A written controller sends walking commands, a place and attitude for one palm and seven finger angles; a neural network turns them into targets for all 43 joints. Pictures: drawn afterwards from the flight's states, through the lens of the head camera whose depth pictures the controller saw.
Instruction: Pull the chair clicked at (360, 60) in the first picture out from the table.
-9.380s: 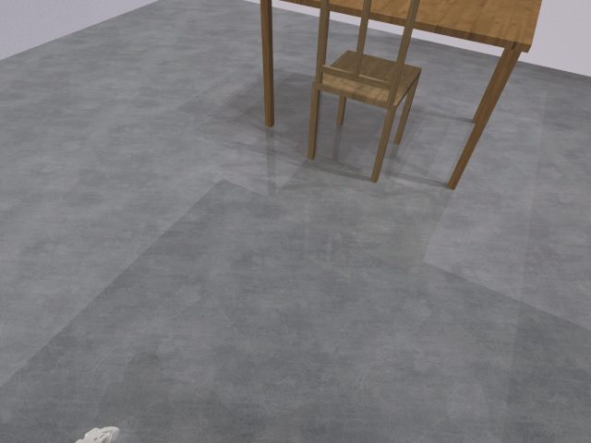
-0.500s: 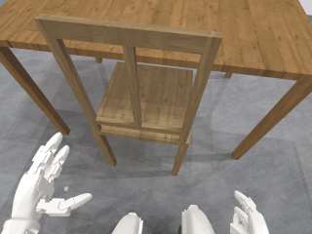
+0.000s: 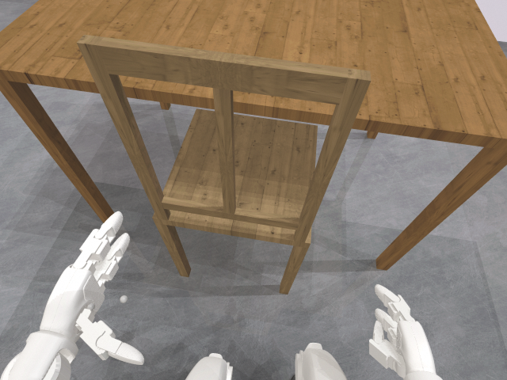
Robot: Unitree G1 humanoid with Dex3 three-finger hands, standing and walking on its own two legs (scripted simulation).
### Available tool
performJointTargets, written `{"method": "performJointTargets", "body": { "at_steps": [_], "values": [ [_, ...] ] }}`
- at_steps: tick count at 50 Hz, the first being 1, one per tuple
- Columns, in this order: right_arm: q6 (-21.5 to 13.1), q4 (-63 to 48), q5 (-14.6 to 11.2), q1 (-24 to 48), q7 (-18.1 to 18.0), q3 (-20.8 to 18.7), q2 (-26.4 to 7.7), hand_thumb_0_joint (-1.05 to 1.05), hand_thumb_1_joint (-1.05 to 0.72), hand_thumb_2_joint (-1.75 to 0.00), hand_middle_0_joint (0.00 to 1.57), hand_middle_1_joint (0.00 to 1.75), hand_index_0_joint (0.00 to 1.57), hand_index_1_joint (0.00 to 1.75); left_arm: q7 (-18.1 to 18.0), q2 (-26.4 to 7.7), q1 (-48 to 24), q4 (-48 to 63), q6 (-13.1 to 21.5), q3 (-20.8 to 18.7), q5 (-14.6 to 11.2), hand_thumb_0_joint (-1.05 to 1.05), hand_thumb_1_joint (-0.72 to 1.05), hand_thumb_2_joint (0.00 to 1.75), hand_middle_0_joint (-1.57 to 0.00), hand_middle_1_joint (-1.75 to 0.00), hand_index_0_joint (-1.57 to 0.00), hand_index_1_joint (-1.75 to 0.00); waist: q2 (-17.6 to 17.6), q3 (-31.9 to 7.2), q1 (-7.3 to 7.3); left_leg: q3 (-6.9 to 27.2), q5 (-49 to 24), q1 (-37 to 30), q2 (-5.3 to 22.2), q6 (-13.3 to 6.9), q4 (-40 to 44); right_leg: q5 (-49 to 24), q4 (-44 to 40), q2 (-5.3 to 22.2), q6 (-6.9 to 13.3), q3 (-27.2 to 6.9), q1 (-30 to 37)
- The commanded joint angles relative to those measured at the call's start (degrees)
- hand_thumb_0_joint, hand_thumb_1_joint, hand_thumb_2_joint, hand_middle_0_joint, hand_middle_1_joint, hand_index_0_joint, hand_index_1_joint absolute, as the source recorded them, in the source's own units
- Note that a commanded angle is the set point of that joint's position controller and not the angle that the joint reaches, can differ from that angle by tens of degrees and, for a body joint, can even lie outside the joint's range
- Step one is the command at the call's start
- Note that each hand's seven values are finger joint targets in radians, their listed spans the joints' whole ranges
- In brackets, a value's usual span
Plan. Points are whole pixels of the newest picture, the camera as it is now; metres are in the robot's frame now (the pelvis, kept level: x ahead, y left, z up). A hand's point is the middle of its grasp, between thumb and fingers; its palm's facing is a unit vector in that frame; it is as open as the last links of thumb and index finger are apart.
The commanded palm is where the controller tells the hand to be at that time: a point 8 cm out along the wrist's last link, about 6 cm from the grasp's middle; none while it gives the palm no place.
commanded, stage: raise the hand toward the chair's back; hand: left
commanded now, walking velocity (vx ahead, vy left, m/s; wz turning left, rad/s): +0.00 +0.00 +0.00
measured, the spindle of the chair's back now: (227, 163) +0.48 +0.08 +0.02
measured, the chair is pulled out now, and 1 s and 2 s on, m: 0.00 0.00 0.00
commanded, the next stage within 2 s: aim the fingers beside a spindle in 0.68 s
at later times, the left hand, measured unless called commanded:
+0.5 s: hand (119, 271) +0.25 +0.20 +0.06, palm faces -0.05 -1.00 -0.07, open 16.9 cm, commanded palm +0.23 +0.25 +0.06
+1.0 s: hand (147, 276) +0.26 +0.17 +0.04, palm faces -0.15 -0.99 -0.02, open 17.0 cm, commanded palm +0.25 +0.23 +0.05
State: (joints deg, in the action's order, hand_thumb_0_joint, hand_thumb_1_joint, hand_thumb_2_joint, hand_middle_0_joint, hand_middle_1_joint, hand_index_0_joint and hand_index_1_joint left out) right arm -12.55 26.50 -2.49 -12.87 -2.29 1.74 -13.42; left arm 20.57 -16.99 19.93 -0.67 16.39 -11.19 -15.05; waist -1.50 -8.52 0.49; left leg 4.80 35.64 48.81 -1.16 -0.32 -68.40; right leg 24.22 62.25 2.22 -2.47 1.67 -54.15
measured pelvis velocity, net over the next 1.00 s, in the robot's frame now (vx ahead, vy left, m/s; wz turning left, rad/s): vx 0.00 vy -0.01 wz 0.00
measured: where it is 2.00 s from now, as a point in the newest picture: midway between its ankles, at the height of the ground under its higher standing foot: outside the picture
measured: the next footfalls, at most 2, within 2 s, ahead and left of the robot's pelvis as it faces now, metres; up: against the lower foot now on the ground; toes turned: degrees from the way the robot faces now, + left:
none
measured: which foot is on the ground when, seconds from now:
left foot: down 0.00-1.00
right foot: down 0.00-1.00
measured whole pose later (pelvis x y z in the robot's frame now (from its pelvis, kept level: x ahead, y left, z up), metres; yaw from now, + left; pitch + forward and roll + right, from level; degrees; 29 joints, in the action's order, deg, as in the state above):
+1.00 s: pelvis +0.00 -0.01 +0.00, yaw +0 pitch +17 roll -2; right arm -13.2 28.5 -2.0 -14.1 -2.7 0.8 -14.9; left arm 20.6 -15.3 13.1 -4.1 17.4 -9.4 -15.4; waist -1.8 -7.9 1.5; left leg 4.9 35.2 49.3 -1.1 0.1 -67.6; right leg 24.1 62.1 2.2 -2.1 1.7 -54.9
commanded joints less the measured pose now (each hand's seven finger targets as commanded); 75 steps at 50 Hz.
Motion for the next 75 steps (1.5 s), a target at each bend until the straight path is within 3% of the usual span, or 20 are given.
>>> {"method": "performJointTargets", "body": {
  "at_steps": [1,3,7,10,12,16,20,24,27,32,36,41,46,51,56,60,64,68,72,75],
  "values": [
    [-4.1,-7.3,0.4,0.2,-1.3,-4.7,-8.8,0.00,-0.90,-0.90,0.20,0.30,0.20,0.30,-0.2,-12.0,-6.5,17.7,6.7,-10.4,-3.2,0.00,-0.50,0.30,-0.06,-0.08,-0.06,-0.08,-3.5,-16.8,-0.41,-1.6,-25.6,-7.0,-0.4,1.1,12.4,-10.4,-6.1,-2.1,4.0,2.8,17.2],
    [-4.2,-6.5,0.6,-0.1,-1.0,-4.6,-8.0,0.00,-0.90,-0.90,0.20,0.30,0.20,0.30,-1.1,-9.8,-5.3,17.2,7.9,-9.9,-3.7,0.00,-0.50,0.30,-0.06,-0.08,-0.06,-0.08,-4.0,-16.9,-0.44,-1.3,-30.4,-8.5,-0.2,2.0,12.4,-14.0,-5.3,-2.1,4.1,3.3,17.4],
    [-3.5,-5.1,0.4,-0.1,-0.6,-4.9,-8.5,0.00,-0.90,-0.90,0.20,0.30,0.20,0.30,-0.4,-6.8,-4.8,9.1,6.3,-7.3,-2.7,0.00,-0.50,0.30,-0.06,-0.08,-0.06,-0.08,-1.9,-12.7,1.19,-2.0,-27.0,-5.1,0.0,1.4,12.1,-12.2,-5.8,-1.9,3.6,3.6,15.0],
    [-3.2,-5.7,-0.2,-0.1,-0.8,-5.1,-9.5,0.00,-0.90,-0.90,0.20,0.30,0.20,0.30,2.1,-6.9,-5.2,5.7,3.3,-6.0,-2.2,0.00,-0.50,0.30,-0.06,-0.08,-0.06,-0.08,-1.7,-11.0,1.45,-2.6,-22.7,-3.8,-0.3,0.9,13.3,-9.0,-7.6,-1.7,3.5,3.1,14.9],
    [-3.3,-6.4,-0.3,0.1,-0.8,-5.2,-9.7,0.00,-0.90,-0.90,0.20,0.30,0.20,0.30,3.2,-7.7,-4.9,6.5,2.1,-6.5,-2.7,0.00,-0.50,0.30,-0.06,-0.08,-0.06,-0.08,-0.9,-12.9,0.92,-2.5,-24.1,-4.4,-0.4,0.7,13.8,-10.6,-7.9,-1.7,3.5,2.9,17.0],
    [-3.8,-6.8,0.3,0.0,-0.8,-5.3,-9.2,0.00,-0.90,-0.90,0.20,0.30,0.20,0.30,2.1,-11.3,-6.1,12.9,4.6,-10.8,-4.4,0.00,-0.50,0.30,-0.06,-0.08,-0.06,-0.08,-0.8,-17.3,-0.31,-2.3,-28.2,-6.0,-0.4,0.9,13.0,-15.2,-7.3,-1.8,3.7,2.5,20.6],
    [-3.8,-5.6,0.6,-0.4,-0.5,-5.2,-8.3,0.00,-0.90,-0.90,0.20,0.30,0.20,0.30,-0.5,-8.7,-5.7,11.6,8.1,-10.1,-4.3,0.00,-0.50,0.30,-0.06,-0.08,-0.06,-0.08,-1.5,-14.0,0.13,-2.4,-27.6,-5.5,-0.2,1.3,12.8,-13.8,-6.6,-1.9,3.7,3.0,17.7],
    [-3.3,-5.5,0.3,-0.2,-0.3,-5.3,-8.9,0.00,-0.90,-0.90,0.20,0.30,0.20,0.30,0.3,-7.0,-5.5,7.0,7.2,-7.3,-2.7,0.00,-0.50,0.30,-0.06,-0.08,-0.06,-0.08,-2.2,-11.8,1.10,-3.0,-23.2,-3.4,-0.3,0.8,12.7,-10.0,-7.2,-1.4,3.6,2.6,15.7],
    [-3.1,-6.2,-0.1,-0.5,-0.5,-5.3,-9.4,0.00,-0.90,-0.90,0.20,0.30,0.20,0.30,2.1,-7.7,-5.4,7.0,5.1,-6.4,-2.4,0.00,-0.50,0.30,-0.06,-0.08,-0.06,-0.08,-2.0,-12.9,1.22,-3.0,-23.1,-4.0,-0.4,0.4,13.1,-10.4,-7.9,-1.5,3.6,2.2,16.9],
    [-3.4,-6.6,0.3,-0.1,-0.9,-5.1,-9.0,0.00,-0.90,-0.90,0.20,0.30,0.20,0.30,1.9,-10.3,-7.2,12.9,6.1,-9.4,-3.8,0.00,-0.50,0.30,-0.06,-0.08,-0.06,-0.08,-2.3,-16.4,0.52,-2.5,-25.3,-5.7,-0.4,0.4,12.9,-12.6,-7.6,-1.7,3.6,2.1,19.2],
    [-3.4,-5.7,0.4,0.4,-0.9,-4.8,-8.5,0.00,-0.90,-0.90,0.20,0.30,0.20,0.30,0.4,-9.4,-7.0,10.0,7.6,-9.9,-4.1,0.00,-0.50,0.30,-0.06,-0.08,-0.06,-0.08,-1.2,-12.9,0.63,-2.4,-22.9,-3.8,-0.3,0.5,12.6,-9.8,-7.6,-1.9,3.6,2.4,17.0],
    [-3.3,-6.0,0.0,0.1,-0.8,-4.6,-9.2,0.00,-0.90,-0.90,0.20,0.30,0.20,0.30,1.6,-5.4,-8.9,6.5,5.6,-3.9,-2.5,0.00,-0.50,0.30,-0.06,-0.08,-0.06,-0.08,-1.9,-10.6,2.24,-2.5,-19.3,-3.2,-0.3,0.3,13.0,-6.0,-8.0,-1.7,3.5,2.5,13.7],
    [-4.1,-6.0,0.3,-0.6,-1.3,-4.5,-9.7,0.00,-0.90,-0.90,0.20,0.30,0.20,0.30,0.9,-6.0,-14.8,9.3,5.0,-1.9,-1.5,0.00,-0.50,0.30,-0.06,-0.08,-0.06,-0.08,-0.6,-13.0,2.69,-1.7,-18.9,-3.6,-0.2,0.1,12.4,-5.6,-7.3,-1.6,3.4,2.4,13.3],
    [-3.6,-5.9,0.9,-0.6,-0.8,-4.6,-9.0,0.00,-0.90,-0.90,0.20,0.30,0.20,0.30,-3.4,-8.6,-12.5,9.8,6.8,-6.0,-0.6,0.00,-0.50,0.30,-0.06,-0.08,-0.06,-0.08,-1.3,-15.4,0.46,-2.0,-22.2,-3.2,-0.3,0.8,12.2,-8.1,-5.7,-1.4,3.8,2.6,14.9],
    [-2.3,-6.7,0.9,-0.2,0.2,-4.5,-8.6,0.00,-0.90,-0.90,0.20,0.30,0.20,0.30,-5.2,-3.6,-11.0,7.4,6.0,-1.1,1.0,0.00,-0.50,0.30,-0.06,-0.08,-0.06,-0.08,-2.1,-14.7,1.00,-2.6,-22.7,-2.2,-0.3,1.0,12.1,-8.8,-5.1,-1.0,3.8,2.7,13.5],
    [-1.6,-7.0,0.6,-0.8,0.1,-4.7,-8.9,0.00,-0.90,-0.90,0.20,0.30,0.20,0.30,-4.6,-2.7,-12.9,6.8,5.3,0.9,1.3,0.00,-0.50,0.30,-0.06,-0.08,-0.06,-0.08,0.2,-15.5,1.82,-2.9,-21.1,-0.9,-0.3,0.7,11.3,-8.7,-5.3,-0.9,3.6,2.1,13.7],
    [-1.8,-6.7,0.8,-0.8,-0.2,-4.6,-8.8,0.00,-0.90,-0.90,0.20,0.30,0.20,0.30,-5.3,-2.4,-17.4,9.0,6.8,1.9,1.3,0.00,-0.50,0.30,-0.06,-0.08,-0.06,-0.08,-0.3,-16.4,2.44,-2.5,-21.5,-1.3,-0.2,0.6,10.5,-9.2,-4.6,-0.9,3.6,2.1,12.8],
    [-1.8,-6.2,1.3,-1.0,0.0,-4.7,-8.3,0.00,-0.90,-0.90,0.20,0.30,0.20,0.30,-7.0,-2.4,-17.3,10.0,8.6,1.6,1.8,0.00,-0.50,0.30,-0.06,-0.08,-0.06,-0.08,-0.7,-19.3,1.67,-2.4,-24.2,-2.1,-0.3,0.9,9.7,-11.7,-3.2,-0.7,3.8,2.0,13.8],
    [-0.6,-5.5,1.1,-0.7,0.2,-4.7,-8.5,0.00,-0.90,-0.90,0.20,0.30,0.20,0.30,-7.8,-2.0,-19.0,4.5,8.1,1.8,3.3,0.00,-0.50,0.30,-0.06,-0.08,-0.06,-0.08,0.5,-16.8,2.08,-2.9,-21.5,1.1,-0.3,0.6,8.8,-10.0,-2.7,-0.7,3.8,1.7,11.9],
    [0.2,-5.9,1.0,-0.5,0.4,-4.9,-8.5,0.00,-0.90,-0.90,0.20,0.30,0.20,0.30,-7.4,-0.6,-19.4,3.5,7.2,3.2,3.4,0.00,-0.50,0.30,-0.06,-0.08,-0.06,-0.08,1.3,-18.5,1.97,-3.5,-21.2,1.5,-0.5,0.3,8.4,-10.8,-2.8,-0.5,3.7,1.1,13.2]
  ]
}}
